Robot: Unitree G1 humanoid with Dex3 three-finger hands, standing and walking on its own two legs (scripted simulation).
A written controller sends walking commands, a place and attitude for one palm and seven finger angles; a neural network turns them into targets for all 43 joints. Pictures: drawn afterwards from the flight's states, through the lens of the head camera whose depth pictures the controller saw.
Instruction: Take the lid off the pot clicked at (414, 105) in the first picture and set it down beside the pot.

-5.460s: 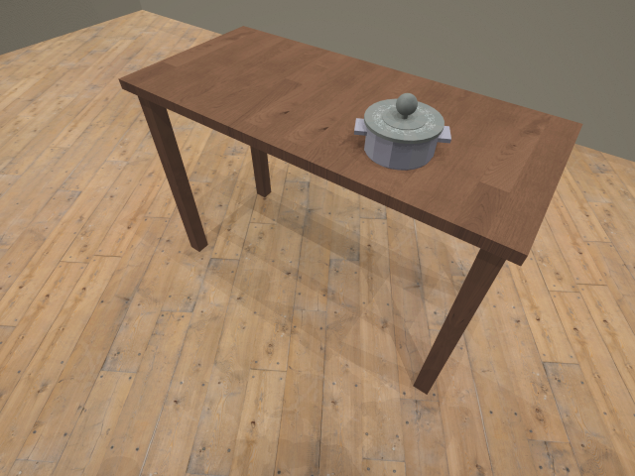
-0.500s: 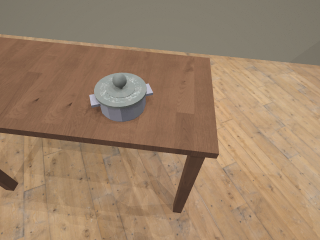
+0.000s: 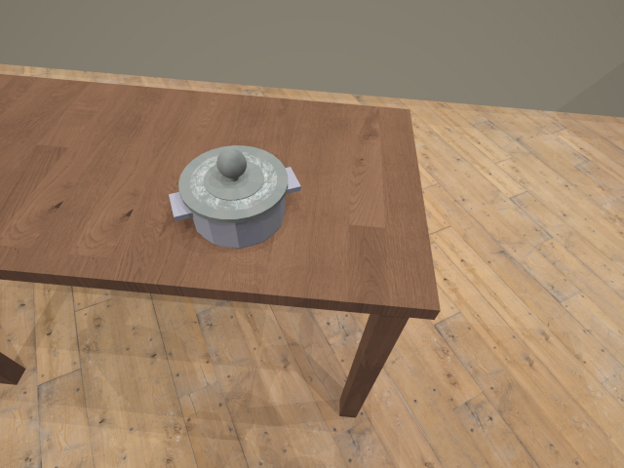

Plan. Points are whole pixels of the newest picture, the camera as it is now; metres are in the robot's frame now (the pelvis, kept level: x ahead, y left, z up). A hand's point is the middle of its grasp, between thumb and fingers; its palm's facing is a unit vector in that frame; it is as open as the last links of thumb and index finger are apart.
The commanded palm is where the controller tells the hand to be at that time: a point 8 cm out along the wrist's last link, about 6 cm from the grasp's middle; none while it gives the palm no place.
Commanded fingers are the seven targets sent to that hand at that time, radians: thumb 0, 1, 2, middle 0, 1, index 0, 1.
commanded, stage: shuffle to correct the standing spot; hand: left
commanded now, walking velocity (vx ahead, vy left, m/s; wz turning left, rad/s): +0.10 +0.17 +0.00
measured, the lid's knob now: (231, 163) +0.51 +0.16 +0.09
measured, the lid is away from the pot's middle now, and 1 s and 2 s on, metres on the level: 0.00 0.00 0.00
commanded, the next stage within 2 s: come to a stop and stand still in 0.44 s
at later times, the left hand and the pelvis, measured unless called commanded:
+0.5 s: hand out of the picture +0.06 +0.21 -0.15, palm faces +0.06 -0.96 -0.28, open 7.3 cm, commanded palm none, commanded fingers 0.00 0.90 0.90 -0.20 -0.30 -0.20 -0.30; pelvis +0.05 +0.01 +0.01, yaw +0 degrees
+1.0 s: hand out of the picture +0.06 +0.23 -0.17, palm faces +0.01 -0.97 -0.23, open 7.4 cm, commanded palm none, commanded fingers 0.00 0.90 0.90 -0.20 -0.30 -0.20 -0.30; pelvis +0.03 +0.06 +0.00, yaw +0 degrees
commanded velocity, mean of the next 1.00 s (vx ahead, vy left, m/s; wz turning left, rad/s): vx -0.01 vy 0.03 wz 0.00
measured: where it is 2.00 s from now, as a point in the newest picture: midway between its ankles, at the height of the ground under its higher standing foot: outside the picture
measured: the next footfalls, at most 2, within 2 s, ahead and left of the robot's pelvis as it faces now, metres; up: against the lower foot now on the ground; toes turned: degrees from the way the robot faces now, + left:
right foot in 0.20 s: +0.09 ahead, -0.09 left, +0.00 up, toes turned -5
left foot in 0.64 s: +0.12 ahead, +0.19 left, +0.00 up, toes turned +3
